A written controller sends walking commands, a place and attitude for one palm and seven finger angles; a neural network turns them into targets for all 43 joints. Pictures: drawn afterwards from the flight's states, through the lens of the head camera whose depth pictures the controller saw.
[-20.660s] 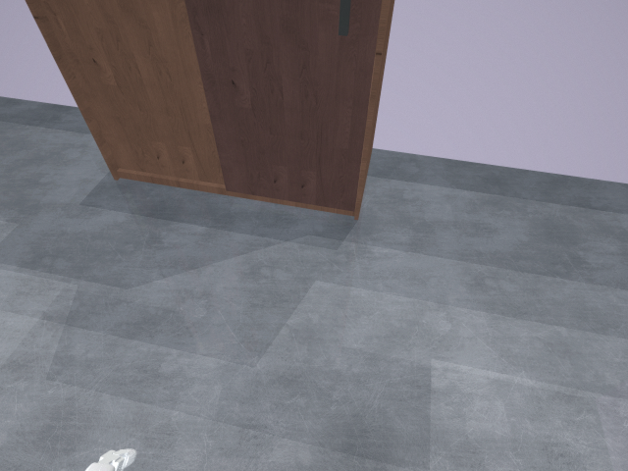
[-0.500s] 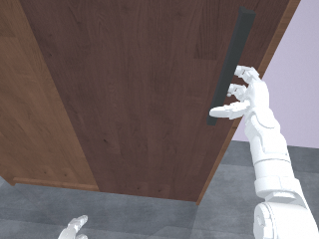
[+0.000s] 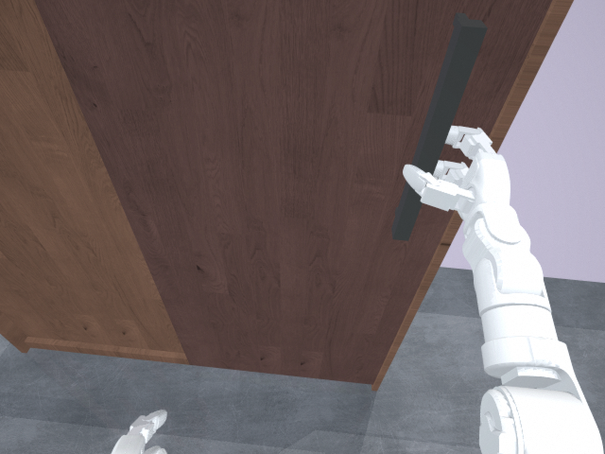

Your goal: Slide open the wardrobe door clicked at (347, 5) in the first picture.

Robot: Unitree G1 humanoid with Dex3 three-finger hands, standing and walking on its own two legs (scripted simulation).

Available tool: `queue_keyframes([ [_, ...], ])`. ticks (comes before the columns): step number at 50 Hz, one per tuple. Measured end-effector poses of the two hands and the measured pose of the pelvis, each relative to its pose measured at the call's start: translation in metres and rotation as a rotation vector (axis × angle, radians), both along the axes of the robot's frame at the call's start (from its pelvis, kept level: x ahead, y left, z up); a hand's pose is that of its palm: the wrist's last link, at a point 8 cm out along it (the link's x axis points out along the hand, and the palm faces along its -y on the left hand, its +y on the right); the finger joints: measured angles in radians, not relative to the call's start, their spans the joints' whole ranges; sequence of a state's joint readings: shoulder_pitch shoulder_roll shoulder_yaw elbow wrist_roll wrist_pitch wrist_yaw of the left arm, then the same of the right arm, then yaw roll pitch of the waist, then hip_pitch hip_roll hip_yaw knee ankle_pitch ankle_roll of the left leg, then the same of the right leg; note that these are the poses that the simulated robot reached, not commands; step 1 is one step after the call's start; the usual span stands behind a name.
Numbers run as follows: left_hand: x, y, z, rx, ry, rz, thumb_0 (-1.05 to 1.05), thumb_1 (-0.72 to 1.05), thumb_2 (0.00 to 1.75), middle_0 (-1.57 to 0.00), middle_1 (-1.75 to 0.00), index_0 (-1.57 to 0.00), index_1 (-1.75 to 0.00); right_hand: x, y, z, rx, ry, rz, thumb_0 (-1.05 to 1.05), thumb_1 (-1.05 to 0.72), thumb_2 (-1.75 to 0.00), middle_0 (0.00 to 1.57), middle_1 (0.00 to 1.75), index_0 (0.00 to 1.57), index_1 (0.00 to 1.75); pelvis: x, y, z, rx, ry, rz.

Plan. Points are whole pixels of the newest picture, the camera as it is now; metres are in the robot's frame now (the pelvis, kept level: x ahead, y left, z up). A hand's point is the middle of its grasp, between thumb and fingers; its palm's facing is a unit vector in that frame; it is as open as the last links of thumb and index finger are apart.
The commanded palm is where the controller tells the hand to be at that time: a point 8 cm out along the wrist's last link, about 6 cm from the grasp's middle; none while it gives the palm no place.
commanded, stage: grip the handle and tug to test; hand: right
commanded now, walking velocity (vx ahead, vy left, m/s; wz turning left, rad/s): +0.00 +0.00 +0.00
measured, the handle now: (425, 144) +0.49 -0.12 +0.20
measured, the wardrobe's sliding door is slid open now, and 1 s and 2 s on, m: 0.00 0.00 0.07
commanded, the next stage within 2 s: tug the door sideways, standing still in 0.90 s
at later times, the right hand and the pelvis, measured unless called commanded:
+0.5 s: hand (433, 180) +0.42 -0.12 +0.19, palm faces +0.04 +1.00 +0.02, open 7.9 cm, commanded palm +0.39 -0.16 +0.19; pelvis +0.00 +0.00 +0.00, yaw -1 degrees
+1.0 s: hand (430, 185) +0.41 -0.12 +0.19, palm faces +0.04 +1.00 +0.02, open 7.3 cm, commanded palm +0.37 -0.16 +0.19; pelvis +0.02 +0.00 +0.00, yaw +1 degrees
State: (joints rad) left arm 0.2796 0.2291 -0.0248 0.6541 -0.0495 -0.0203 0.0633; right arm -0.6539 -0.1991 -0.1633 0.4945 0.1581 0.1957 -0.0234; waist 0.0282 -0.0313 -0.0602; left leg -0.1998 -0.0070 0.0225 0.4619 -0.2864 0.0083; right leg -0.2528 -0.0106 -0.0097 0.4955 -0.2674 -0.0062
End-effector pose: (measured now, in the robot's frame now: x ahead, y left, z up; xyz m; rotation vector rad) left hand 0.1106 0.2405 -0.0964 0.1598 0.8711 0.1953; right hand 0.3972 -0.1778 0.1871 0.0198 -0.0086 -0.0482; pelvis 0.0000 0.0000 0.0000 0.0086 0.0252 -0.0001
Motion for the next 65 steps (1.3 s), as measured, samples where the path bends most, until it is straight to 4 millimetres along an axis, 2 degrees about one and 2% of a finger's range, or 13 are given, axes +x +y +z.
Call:
queue_keyframes([
  [4,0.002,0.001,-0.001,0.002,0.004,-0.005,0.01,0.91,0.90,-0.21,-0.30,-0.20,-0.30,0.002,0.000,0.000,-0.003,0.003,-0.002,0.01,-0.47,-0.71,0.27,1.25,0.26,1.27,0.001,0.000,0.000,0.000,0.003,-0.004],
  [19,0.010,0.000,0.000,0.000,-0.006,-0.023,0.01,0.91,0.90,-0.21,-0.30,-0.20,-0.30,0.000,0.002,0.000,-0.003,0.003,0.002,0.01,-0.50,-0.72,0.21,1.27,0.20,1.28,0.001,0.002,0.000,-0.001,0.002,-0.012],
  [30,0.005,0.000,-0.001,-0.004,-0.002,-0.018,0.01,0.91,0.90,-0.21,-0.30,-0.20,-0.30,-0.001,0.003,0.000,-0.008,0.000,-0.002,0.00,-0.51,-0.72,0.20,1.26,0.19,1.28,-0.001,0.003,0.000,-0.001,0.001,-0.011],
  [38,0.006,0.000,0.000,-0.014,-0.014,-0.007,0.01,0.91,0.90,-0.21,-0.30,-0.20,-0.30,-0.005,0.005,-0.001,-0.008,-0.013,-0.002,0.00,-0.58,-0.75,0.16,1.23,0.14,1.23,0.003,0.002,0.000,-0.003,-0.002,0.003],
  [45,0.019,0.002,0.005,-0.020,-0.046,-0.002,0.01,0.91,0.90,-0.21,-0.30,-0.20,-0.30,-0.008,0.006,-0.001,-0.005,-0.020,0.004,0.00,-0.65,-0.78,0.13,1.19,0.12,1.18,0.011,0.003,0.001,-0.005,-0.004,0.016],
  [55,0.052,0.004,0.013,-0.003,-0.076,-0.025,0.01,0.91,0.90,-0.21,-0.30,-0.20,-0.30,-0.008,0.004,0.000,-0.003,-0.009,0.015,0.01,-0.68,-0.81,0.14,1.16,0.13,1.16,0.024,0.005,0.001,-0.006,-0.001,0.011],
  [60,0.062,0.001,0.012,0.011,-0.061,-0.060,0.01,0.91,0.90,-0.21,-0.30,-0.20,-0.30,-0.007,0.004,0.001,-0.004,0.006,0.007,0.02,-0.64,-0.86,0.17,1.16,0.16,1.18,0.023,0.006,0.000,-0.004,0.002,-0.014],
  [65,0.062,-0.005,0.009,0.001,-0.058,-0.082,0.01,0.91,0.90,-0.20,-0.30,-0.20,-0.30,-0.008,0.006,0.001,-0.014,0.008,-0.020,0.01,-0.63,-0.89,0.17,1.15,0.15,1.19,0.018,0.005,0.000,-0.005,0.002,-0.028],
])
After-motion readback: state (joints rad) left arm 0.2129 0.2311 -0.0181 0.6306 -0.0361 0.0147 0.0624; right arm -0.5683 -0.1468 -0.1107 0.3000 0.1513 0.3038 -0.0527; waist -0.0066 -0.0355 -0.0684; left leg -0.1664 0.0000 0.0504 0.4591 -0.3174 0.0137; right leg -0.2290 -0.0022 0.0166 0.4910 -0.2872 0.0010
